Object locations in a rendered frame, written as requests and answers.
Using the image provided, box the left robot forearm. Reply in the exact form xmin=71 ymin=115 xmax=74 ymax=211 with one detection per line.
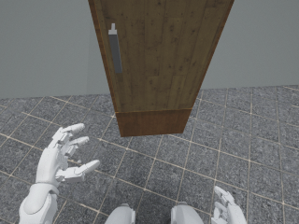
xmin=19 ymin=182 xmax=60 ymax=224

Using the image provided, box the left robot shin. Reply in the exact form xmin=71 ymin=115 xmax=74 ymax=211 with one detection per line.
xmin=121 ymin=203 xmax=130 ymax=207

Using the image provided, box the robot right hand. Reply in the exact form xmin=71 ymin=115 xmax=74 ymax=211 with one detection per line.
xmin=211 ymin=186 xmax=248 ymax=224

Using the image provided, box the robot left hand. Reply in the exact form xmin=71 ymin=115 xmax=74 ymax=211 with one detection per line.
xmin=36 ymin=123 xmax=101 ymax=188

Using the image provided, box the handle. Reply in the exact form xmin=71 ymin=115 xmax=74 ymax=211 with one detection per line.
xmin=108 ymin=23 xmax=122 ymax=74

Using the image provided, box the cupboard door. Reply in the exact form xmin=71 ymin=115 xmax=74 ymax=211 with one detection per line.
xmin=94 ymin=0 xmax=231 ymax=113

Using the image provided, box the robot left thigh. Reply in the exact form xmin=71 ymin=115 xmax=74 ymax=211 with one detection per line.
xmin=105 ymin=206 xmax=135 ymax=224

